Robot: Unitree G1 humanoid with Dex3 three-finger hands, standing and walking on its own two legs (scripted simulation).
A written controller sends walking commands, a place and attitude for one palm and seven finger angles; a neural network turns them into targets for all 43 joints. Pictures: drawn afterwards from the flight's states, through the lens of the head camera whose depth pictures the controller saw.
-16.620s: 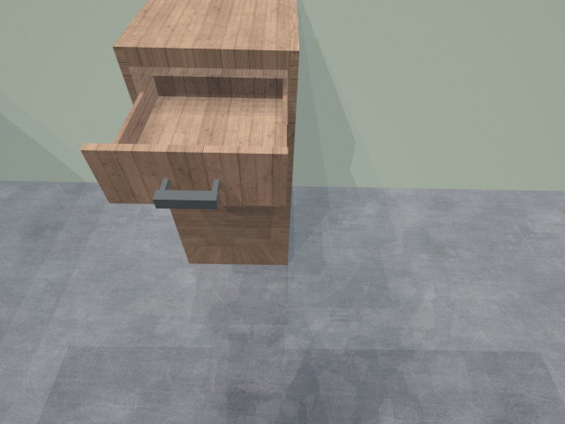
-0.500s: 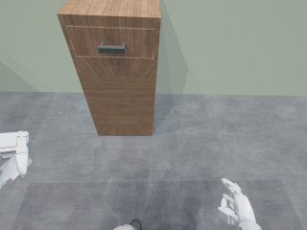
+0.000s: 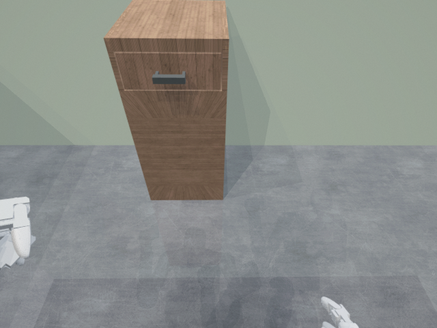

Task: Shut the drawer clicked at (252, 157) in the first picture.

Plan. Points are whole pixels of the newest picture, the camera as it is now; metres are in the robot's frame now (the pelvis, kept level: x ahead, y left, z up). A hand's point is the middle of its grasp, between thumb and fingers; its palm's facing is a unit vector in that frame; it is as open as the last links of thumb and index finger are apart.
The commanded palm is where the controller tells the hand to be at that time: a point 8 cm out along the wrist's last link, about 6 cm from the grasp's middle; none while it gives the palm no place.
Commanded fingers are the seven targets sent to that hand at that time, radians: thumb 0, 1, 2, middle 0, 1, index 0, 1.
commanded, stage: stop stepping back and stand still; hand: left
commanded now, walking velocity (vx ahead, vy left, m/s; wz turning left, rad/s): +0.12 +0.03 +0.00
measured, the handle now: (169, 76) +0.91 +0.19 +0.02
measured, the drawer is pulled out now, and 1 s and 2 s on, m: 0.00 0.00 0.00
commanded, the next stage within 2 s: let the arm hang, fingers relaxed in 0.78 s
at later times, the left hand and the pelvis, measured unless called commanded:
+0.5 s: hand (26, 233) +0.21 +0.25 +0.17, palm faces +0.39 -0.80 -0.46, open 3.2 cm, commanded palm +0.15 +0.29 +0.19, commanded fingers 0.00 0.90 0.90 -1.40 -1.60 -1.40 -1.60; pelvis +0.02 +0.01 +0.01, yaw +0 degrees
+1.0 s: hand (54, 279) +0.21 +0.30 +0.00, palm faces +0.15 -0.88 -0.45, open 3.1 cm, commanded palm none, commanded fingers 0.00 0.90 0.90 -1.12 -1.30 -1.12 -1.30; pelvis +0.01 +0.05 +0.00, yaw +2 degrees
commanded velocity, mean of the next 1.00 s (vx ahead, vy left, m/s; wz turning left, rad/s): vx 0.00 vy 0.02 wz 0.00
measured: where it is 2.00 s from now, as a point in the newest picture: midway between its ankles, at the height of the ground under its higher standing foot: outside the picture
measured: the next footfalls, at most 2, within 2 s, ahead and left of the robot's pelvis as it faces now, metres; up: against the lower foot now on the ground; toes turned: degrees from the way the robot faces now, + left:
left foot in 0.30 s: +0.09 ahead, +0.14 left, +0.00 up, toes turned +4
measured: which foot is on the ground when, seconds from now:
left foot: down 0.00-0.02, up 0.04-0.28, down 0.30-1.00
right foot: down 0.00-1.00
